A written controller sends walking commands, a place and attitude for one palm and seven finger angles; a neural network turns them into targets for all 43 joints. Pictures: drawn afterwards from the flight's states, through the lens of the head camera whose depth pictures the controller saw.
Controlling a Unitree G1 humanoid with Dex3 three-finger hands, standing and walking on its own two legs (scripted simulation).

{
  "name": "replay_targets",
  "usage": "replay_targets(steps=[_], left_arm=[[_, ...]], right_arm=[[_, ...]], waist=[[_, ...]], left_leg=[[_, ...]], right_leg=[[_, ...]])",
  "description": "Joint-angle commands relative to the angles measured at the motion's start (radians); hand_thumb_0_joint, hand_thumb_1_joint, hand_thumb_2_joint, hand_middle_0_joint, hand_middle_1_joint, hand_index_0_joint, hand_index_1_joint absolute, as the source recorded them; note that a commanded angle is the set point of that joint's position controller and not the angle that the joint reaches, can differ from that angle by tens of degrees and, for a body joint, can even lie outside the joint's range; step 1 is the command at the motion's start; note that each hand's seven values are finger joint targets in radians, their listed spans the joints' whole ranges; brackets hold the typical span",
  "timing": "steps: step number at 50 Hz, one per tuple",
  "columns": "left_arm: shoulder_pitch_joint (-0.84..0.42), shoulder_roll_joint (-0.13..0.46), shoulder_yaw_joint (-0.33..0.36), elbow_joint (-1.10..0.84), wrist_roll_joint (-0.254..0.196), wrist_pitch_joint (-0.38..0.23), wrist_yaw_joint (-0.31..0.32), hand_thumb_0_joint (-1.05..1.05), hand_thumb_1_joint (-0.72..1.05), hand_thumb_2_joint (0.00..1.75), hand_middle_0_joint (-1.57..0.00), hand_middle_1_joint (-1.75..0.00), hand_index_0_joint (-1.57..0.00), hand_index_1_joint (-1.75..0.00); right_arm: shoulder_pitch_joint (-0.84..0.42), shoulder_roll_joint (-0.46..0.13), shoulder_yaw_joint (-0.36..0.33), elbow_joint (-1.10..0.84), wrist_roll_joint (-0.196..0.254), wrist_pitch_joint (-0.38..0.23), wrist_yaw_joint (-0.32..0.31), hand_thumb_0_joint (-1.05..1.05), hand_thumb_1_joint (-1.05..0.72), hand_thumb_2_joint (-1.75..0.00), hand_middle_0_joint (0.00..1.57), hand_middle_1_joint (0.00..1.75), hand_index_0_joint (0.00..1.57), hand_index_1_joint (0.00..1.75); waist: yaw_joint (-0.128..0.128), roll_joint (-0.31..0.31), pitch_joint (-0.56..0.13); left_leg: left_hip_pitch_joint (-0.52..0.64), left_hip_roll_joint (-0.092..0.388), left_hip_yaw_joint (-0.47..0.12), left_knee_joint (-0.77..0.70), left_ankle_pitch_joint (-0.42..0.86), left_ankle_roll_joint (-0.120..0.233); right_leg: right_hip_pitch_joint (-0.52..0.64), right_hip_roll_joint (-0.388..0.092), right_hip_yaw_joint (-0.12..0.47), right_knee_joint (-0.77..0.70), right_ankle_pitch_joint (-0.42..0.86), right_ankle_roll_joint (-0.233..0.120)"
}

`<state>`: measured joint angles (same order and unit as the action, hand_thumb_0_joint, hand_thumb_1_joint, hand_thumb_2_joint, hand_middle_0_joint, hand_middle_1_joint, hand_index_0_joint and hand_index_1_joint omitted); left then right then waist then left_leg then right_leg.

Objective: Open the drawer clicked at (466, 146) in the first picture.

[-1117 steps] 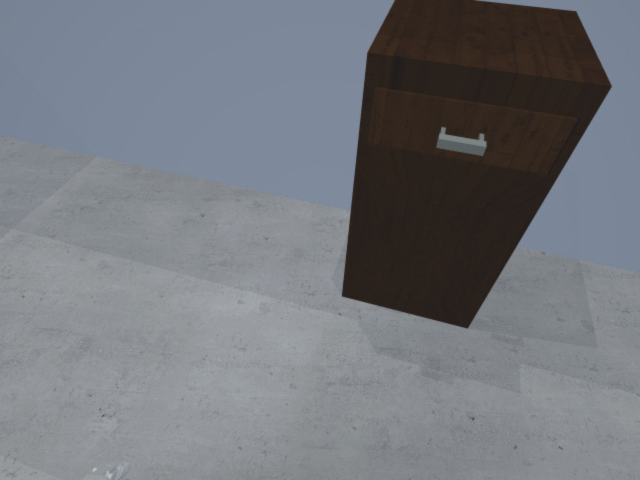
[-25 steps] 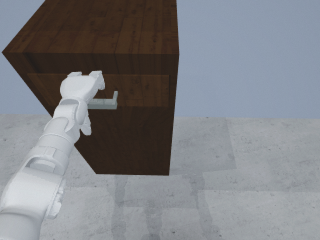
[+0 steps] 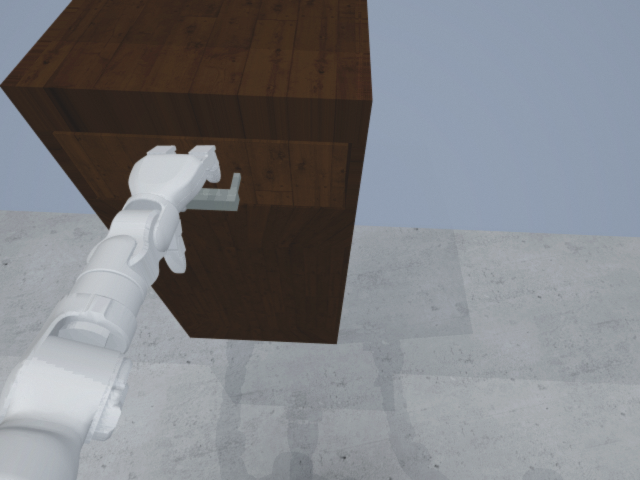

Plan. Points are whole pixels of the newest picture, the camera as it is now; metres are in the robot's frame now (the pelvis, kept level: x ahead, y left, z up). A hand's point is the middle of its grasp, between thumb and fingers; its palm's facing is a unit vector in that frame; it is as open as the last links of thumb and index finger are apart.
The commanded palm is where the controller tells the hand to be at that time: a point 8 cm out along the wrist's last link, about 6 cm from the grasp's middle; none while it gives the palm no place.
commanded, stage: lower the fingers behind the handle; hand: left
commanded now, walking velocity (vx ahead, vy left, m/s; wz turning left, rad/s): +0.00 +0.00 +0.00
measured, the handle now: (206, 188) +0.53 +0.16 +0.02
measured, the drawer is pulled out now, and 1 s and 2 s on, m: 0.00 0.00 0.00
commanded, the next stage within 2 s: close the thumb around the handle in 1.32 s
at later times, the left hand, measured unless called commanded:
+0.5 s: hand (178, 219) +0.47 +0.19 +0.02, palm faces -0.11 -0.02 -0.99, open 13.8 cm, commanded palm +0.46 +0.18 +0.08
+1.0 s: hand (186, 224) +0.47 +0.19 -0.01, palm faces -0.05 +0.00 -1.00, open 13.9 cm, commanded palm +0.46 +0.17 +0.05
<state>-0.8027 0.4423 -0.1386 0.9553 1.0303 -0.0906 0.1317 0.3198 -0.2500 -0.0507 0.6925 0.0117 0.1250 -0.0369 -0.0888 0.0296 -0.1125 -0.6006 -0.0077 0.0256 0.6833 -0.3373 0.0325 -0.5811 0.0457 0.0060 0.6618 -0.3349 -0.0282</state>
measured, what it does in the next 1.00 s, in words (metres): stands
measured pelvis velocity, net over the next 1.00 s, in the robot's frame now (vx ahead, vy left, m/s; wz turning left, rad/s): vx -0.02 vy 0.01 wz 0.00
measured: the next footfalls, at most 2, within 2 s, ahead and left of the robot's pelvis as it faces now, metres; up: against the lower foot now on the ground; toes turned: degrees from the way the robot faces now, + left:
none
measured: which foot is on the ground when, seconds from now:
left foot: down 0.00-1.00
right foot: down 0.00-1.00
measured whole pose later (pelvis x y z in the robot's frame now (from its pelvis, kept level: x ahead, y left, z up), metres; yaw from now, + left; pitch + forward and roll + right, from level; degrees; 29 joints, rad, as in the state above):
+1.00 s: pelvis -0.02 +0.01 -0.03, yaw +0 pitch +21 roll -2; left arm -0.89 0.41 -0.14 1.11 1.10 0.00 0.35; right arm 0.35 -0.23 -0.06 0.73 -0.02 0.10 0.00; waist -0.12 0.04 -0.16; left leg -0.86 -0.01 0.02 0.90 -0.40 0.05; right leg -0.82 0.05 -0.01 0.85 -0.39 -0.02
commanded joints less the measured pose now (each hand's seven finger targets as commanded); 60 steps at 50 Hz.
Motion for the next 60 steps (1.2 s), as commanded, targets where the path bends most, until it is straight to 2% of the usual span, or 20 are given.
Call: replay_targets(steps=[1,4,5,8,11,13,16,18,22,26,31,34,36,39,40,43,52,55,56,60], left_arm=[[-0.463,0.239,0.134,-0.275,0.012,-0.105,0.098,0.0,-0.5,0.3,-0.3,-1.2,-0.3,-1.2],[-0.411,0.262,0.183,-0.231,0.035,-0.09,0.184,0.0,-0.5,0.3,-0.3,-1.2,-0.3,-1.2],[-0.393,0.221,0.162,-0.207,0.039,-0.066,0.212,0.0,-0.5,0.3,-0.3,-1.2,-0.3,-1.2],[-0.36,0.235,0.187,-0.145,0.064,0.023,0.272,0.0,-0.5,0.3,-0.3,-1.2,-0.3,-1.2],[-0.413,0.152,0.103,-0.172,0.076,0.092,0.27,0.0,-0.5,0.3,-0.3,-1.2,-0.3,-1.2],[-0.45,0.117,0.064,-0.161,0.053,0.112,0.235,0.0,-0.5,0.3,-0.3,-1.2,-0.3,-1.2],[-0.521,0.083,0.007,-0.179,0.031,0.095,0.175,0.0,-0.5,0.3,-0.3,-1.2,-0.3,-1.2],[-0.563,0.113,0.018,-0.186,0.019,0.056,0.151,0.0,-0.5,0.3,-0.3,-1.2,-0.3,-1.2],[-0.555,0.143,0.045,-0.149,0.042,-0.01,0.163,0.0,-0.5,0.3,-0.3,-1.2,-0.3,-1.2],[-0.487,0.065,0.02,-0.134,0.039,-0.046,0.178,0.0,-0.5,0.3,-0.3,-1.2,-0.3,-1.2],[-0.483,0.061,0.02,-0.059,0.049,-0.021,0.215,0.0,-0.5,0.3,-0.3,-1.2,-0.3,-1.2],[-0.528,0.097,0.041,-0.072,0.068,0.0,0.243,0.0,-0.5,0.3,-0.3,-1.2,-0.3,-1.2],[-0.565,0.058,0.013,-0.089,0.073,0.009,0.253,0.0,-0.5,0.3,-0.3,-1.2,-0.3,-1.2],[-0.568,0.139,0.074,-0.088,0.077,0.025,0.263,0.0,-0.5,0.3,-0.3,-1.2,-0.3,-1.2],[-0.544,0.078,0.025,-0.063,0.077,0.037,0.259,0.0,-0.5,0.3,-0.3,-1.2,-0.3,-1.2],[-0.555,0.058,0.013,-0.046,0.071,0.049,0.257,0.0,-0.5,0.3,-0.3,-1.2,-0.3,-1.2],[-0.518,0.079,0.026,-0.036,0.061,0.059,0.23,0.0,-0.5,0.3,-0.3,-1.2,-0.3,-1.2],[-0.54,0.02,-0.022,-0.057,0.052,0.045,0.219,0.0,-0.5,0.3,-0.3,-1.2,-0.3,-1.2],[-0.52,0.059,0.012,-0.058,0.054,0.04,0.22,0.0,-0.5,0.3,-0.3,-1.2,-0.3,-1.2],[-0.501,0.054,0.008,-0.072,0.052,0.023,0.214,0.0,-0.5,0.3,-0.3,-1.2,-0.3,-1.2]], right_arm=[[0.093,-0.14,-0.064,-0.072,-0.014,-0.024,-0.013,0.0,-0.9,-0.9,0.2,0.3,0.2,0.3],[0.088,-0.138,-0.064,-0.066,-0.021,-0.023,0.008,0.0,-0.9,-0.9,0.2,0.3,0.2,0.3],[0.091,-0.136,-0.065,-0.066,-0.023,-0.023,0.016,0.0,-0.9,-0.9,0.2,0.3,0.2,0.3],[0.09,-0.147,-0.069,-0.065,-0.026,-0.016,0.032,0.0,-0.9,-0.9,0.2,0.3,0.2,0.3],[0.104,-0.148,-0.081,-0.061,-0.02,-0.008,0.042,0.0,-0.9,-0.9,0.2,0.3,0.2,0.3],[0.109,-0.155,-0.084,-0.058,-0.015,-0.004,0.037,0.0,-0.9,-0.9,0.2,0.3,0.2,0.3],[0.112,-0.155,-0.083,-0.053,-0.01,-0.005,0.017,0.0,-0.9,-0.9,0.2,0.3,0.2,0.3],[0.111,-0.158,-0.076,-0.046,-0.012,-0.013,-0.001,0.0,-0.9,-0.9,0.2,0.3,0.2,0.3],[0.116,-0.146,-0.062,-0.041,-0.016,-0.033,-0.012,0.0,-0.9,-0.9,0.2,0.3,0.2,0.3],[0.134,-0.141,-0.073,-0.037,-0.028,-0.049,0.005,0.0,-0.9,-0.9,0.2,0.3,0.2,0.3],[0.144,-0.147,-0.076,-0.027,-0.026,-0.045,0.017,0.0,-0.9,-0.9,0.2,0.3,0.2,0.3],[0.154,-0.153,-0.078,-0.025,-0.028,-0.046,0.021,0.0,-0.9,-0.9,0.2,0.3,0.2,0.3],[0.158,-0.149,-0.082,-0.02,-0.034,-0.046,0.025,0.0,-0.9,-0.9,0.2,0.3,0.2,0.3],[0.165,-0.157,-0.079,-0.018,-0.036,-0.041,0.022,0.0,-0.9,-0.9,0.2,0.3,0.2,0.3],[0.16,-0.15,-0.079,-0.022,-0.036,-0.039,0.024,0.0,-0.9,-0.9,0.2,0.3,0.2,0.3],[0.16,-0.151,-0.076,-0.018,-0.036,-0.04,0.023,0.0,-0.9,-0.9,0.2,0.3,0.2,0.3],[0.164,-0.15,-0.07,-0.029,-0.031,-0.034,0.013,0.0,-0.9,-0.9,0.2,0.3,0.2,0.3],[0.164,-0.147,-0.071,-0.025,-0.032,-0.04,0.012,0.0,-0.9,-0.9,0.2,0.3,0.2,0.3],[0.165,-0.15,-0.071,-0.026,-0.033,-0.039,0.01,0.0,-0.9,-0.9,0.2,0.3,0.2,0.3],[0.163,-0.146,-0.07,-0.029,-0.032,-0.04,0.009,0.0,-0.9,-0.9,0.2,0.3,0.2,0.3]], waist=[[-0.003,0.047,-0.419],[0.018,0.051,-0.431],[0.018,0.052,-0.417],[0.027,0.017,-0.457],[0.0,0.035,-0.512],[-0.036,-0.017,-0.496],[-0.072,-0.031,-0.442],[-0.084,-0.026,-0.393],[-0.068,0.037,-0.345],[-0.052,0.056,-0.411],[-0.07,-0.016,-0.381],[-0.065,0.022,-0.434],[-0.074,0.06,-0.462],[-0.066,0.062,-0.509],[-0.074,0.063,-0.492],[-0.084,0.058,-0.452],[-0.077,0.029,-0.452],[-0.09,0.035,-0.423],[-0.078,0.028,-0.438],[-0.074,0.04,-0.437]], left_leg=[[0.266,-0.02,-0.011,0.019,0.432,0.012],[0.225,-0.014,-0.011,0.044,0.478,0.0],[0.215,-0.011,-0.011,0.046,0.487,-0.004],[0.192,-0.01,-0.002,0.059,0.507,-0.006],[0.26,0.0,-0.003,0.065,0.547,-0.006],[0.269,0.001,-0.006,0.06,0.51,0.002],[0.283,-0.002,-0.017,0.04,0.418,0.012],[0.263,-0.004,-0.021,0.028,0.35,0.015],[0.217,-0.008,-0.032,0.038,0.279,0.011],[0.238,0.001,-0.038,0.083,0.359,-0.002],[0.146,0.001,-0.04,0.107,0.302,0.001],[0.151,-0.003,-0.045,0.118,0.307,0.001],[0.185,0.002,-0.048,0.131,0.333,-0.004],[0.184,0.002,-0.049,0.144,0.361,-0.004],[0.184,0.0,-0.048,0.144,0.35,-0.004],[0.169,0.005,-0.055,0.141,0.322,-0.005],[0.15,0.003,-0.049,0.134,0.295,0.003],[0.157,0.007,-0.054,0.131,0.28,0.002],[0.155,0.008,-0.054,0.132,0.285,0.003],[0.148,0.003,-0.048,0.138,0.304,0.003]], right_leg=[[0.097,0.006,0.011,-0.02,0.383,-0.014],[0.073,0.014,-0.002,0.018,0.388,-0.018],[0.053,0.017,-0.012,0.026,0.379,-0.021],[0.072,0.023,-0.015,0.039,0.405,-0.021],[0.067,0.026,-0.015,0.031,0.42,-0.015],[0.076,0.025,-0.012,0.007,0.414,-0.009],[0.045,0.022,-0.009,-0.021,0.352,-0.004],[0.026,0.015,-0.003,-0.034,0.304,-0.005],[-0.054,0.015,-0.009,-0.006,0.216,-0.016],[-0.099,0.02,-0.017,0.034,0.238,-0.02],[-0.124,0.02,-0.017,0.052,0.22,-0.016],[-0.131,0.022,-0.015,0.069,0.216,-0.02],[-0.162,0.025,-0.024,0.082,0.213,-0.021],[-0.138,0.027,-0.022,0.096,0.242,-0.021],[-0.149,0.029,-0.025,0.091,0.23,-0.02],[-0.177,0.029,-0.029,0.087,0.202,-0.021],[-0.141,0.028,-0.023,0.08,0.205,-0.018],[-0.175,0.027,-0.027,0.078,0.184,-0.017],[-0.16,0.026,-0.025,0.08,0.189,-0.018],[-0.146,0.026,-0.02,0.083,0.217,-0.019]])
